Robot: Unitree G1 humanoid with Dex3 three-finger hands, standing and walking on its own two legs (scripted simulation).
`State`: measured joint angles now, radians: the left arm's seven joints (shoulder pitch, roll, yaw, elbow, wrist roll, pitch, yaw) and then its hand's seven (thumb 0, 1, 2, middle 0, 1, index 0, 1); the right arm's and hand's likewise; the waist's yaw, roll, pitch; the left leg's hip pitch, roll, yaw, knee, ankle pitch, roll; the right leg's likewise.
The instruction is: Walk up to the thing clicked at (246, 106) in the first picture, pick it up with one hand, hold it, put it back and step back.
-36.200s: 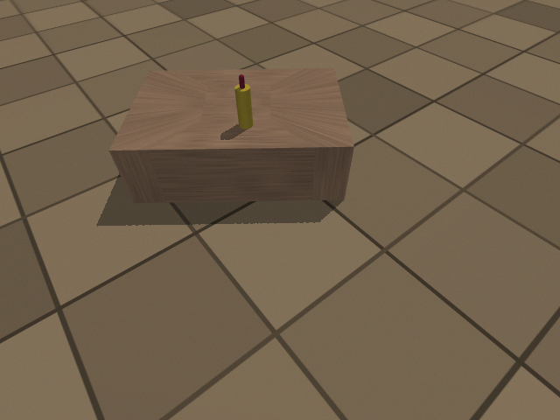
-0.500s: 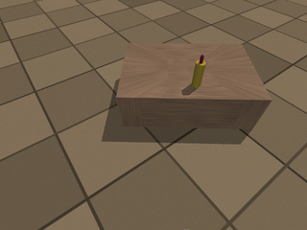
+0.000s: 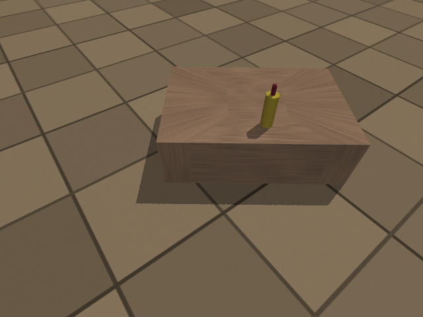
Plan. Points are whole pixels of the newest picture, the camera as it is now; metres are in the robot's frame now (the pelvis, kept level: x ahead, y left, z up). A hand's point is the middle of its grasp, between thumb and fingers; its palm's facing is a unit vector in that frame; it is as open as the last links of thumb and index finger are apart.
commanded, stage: step back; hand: right
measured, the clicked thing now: (270, 105) +1.11 -0.29 -0.32
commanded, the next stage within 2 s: stand in 0.28 s
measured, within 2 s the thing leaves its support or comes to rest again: neither
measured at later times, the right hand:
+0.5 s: hand out of the picture +0.10 -0.25 -0.14, palm faces +0.01 +0.94 -0.33, open 7.4 cm
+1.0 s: hand out of the picture +0.05 -0.26 -0.15, palm faces -0.02 +0.95 -0.32, open 7.4 cm
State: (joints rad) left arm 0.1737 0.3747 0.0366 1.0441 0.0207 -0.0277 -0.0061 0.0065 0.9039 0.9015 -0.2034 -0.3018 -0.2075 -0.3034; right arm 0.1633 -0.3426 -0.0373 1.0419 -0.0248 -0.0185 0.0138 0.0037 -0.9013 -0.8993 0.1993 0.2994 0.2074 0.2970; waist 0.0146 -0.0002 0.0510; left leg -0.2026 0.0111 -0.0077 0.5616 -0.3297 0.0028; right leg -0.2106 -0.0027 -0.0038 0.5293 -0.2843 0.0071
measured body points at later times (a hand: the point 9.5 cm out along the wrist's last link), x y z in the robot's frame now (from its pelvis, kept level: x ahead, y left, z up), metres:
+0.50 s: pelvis +0.00 +0.00 +0.01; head +0.02 +0.00 +0.46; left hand +0.12 +0.29 -0.11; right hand +0.10 -0.30 -0.12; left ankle -0.02 +0.12 -0.73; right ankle +0.00 -0.13 -0.73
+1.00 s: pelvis -0.01 -0.01 +0.02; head +0.00 -0.02 +0.47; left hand +0.05 +0.29 -0.11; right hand +0.05 -0.31 -0.12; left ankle -0.02 +0.12 -0.73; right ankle +0.00 -0.13 -0.73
